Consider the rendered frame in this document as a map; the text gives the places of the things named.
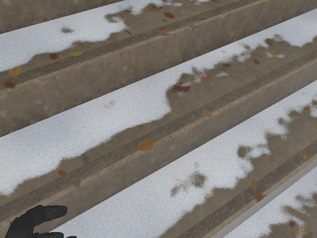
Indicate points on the robot left hand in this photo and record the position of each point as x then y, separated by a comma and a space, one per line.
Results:
23, 226

